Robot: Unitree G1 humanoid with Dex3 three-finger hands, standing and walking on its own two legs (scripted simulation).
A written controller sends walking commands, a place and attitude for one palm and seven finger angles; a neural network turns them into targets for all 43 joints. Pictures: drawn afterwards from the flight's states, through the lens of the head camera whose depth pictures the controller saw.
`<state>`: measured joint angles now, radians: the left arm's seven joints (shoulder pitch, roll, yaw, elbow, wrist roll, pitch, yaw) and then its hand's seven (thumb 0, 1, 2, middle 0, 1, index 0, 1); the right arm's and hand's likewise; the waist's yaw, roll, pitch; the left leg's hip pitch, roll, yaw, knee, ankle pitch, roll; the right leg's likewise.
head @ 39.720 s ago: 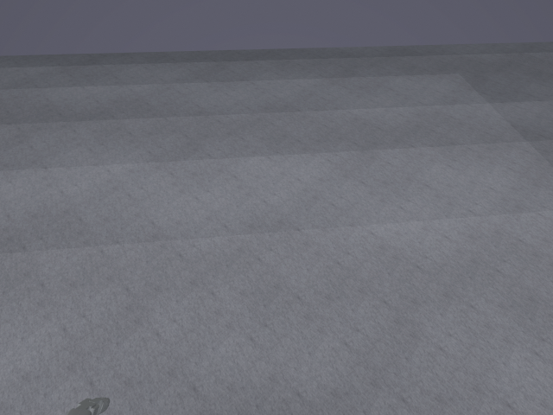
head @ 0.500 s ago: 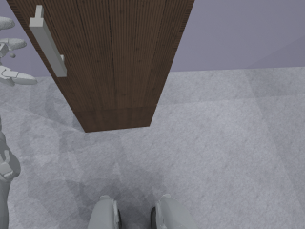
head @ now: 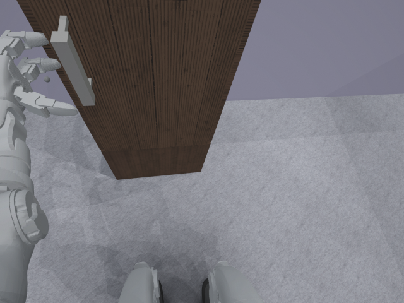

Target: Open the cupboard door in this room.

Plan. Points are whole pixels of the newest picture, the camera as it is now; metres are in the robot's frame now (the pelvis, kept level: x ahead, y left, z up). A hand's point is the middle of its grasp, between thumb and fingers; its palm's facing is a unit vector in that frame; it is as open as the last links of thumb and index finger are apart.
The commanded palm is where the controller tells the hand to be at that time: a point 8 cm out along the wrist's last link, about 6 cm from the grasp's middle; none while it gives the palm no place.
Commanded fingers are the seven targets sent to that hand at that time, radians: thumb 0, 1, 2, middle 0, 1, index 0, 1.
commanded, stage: slide the fingers in behind the handle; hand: left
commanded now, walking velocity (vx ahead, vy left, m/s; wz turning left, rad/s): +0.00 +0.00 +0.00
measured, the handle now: (77, 65) +0.55 +0.20 +0.07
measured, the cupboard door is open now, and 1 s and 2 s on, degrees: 0 0 0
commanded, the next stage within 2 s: move the hooked fingers beside the handle in 1.10 s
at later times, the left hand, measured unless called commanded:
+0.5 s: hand (49, 81) +0.51 +0.24 +0.08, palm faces +0.10 -0.99 +0.00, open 14.2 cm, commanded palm +0.49 +0.24 +0.07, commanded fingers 0.00 -0.50 0.30 -0.30 -1.20 -0.30 -1.20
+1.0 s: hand (51, 82) +0.50 +0.23 +0.08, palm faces +0.12 -0.99 -0.01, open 14.4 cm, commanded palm +0.49 +0.23 +0.07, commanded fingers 0.00 -0.50 0.30 -0.30 -1.20 -0.30 -1.20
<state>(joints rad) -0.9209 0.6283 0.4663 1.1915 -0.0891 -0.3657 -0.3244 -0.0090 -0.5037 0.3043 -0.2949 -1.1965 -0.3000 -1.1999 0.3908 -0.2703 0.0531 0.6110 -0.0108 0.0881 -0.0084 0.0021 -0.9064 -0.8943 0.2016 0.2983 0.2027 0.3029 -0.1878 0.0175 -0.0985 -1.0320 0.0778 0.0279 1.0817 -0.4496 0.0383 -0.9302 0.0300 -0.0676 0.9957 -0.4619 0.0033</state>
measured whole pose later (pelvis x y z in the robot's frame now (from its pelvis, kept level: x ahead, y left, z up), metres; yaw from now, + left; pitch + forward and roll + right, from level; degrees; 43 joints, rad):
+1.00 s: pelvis +0.00 +0.00 +0.00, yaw +3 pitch +23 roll -5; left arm -0.98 0.53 0.29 1.21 -0.14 -0.39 -0.19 -0.01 -0.50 0.30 -0.23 -1.23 -0.21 -1.21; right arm 0.38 -0.25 0.03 0.68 -0.03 0.05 0.02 0.00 -0.91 -0.89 0.20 0.30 0.20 0.30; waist -0.14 0.02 -0.11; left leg -1.06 0.04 -0.02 1.10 -0.45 0.03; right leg -0.93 0.01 -0.12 1.02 -0.49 -0.01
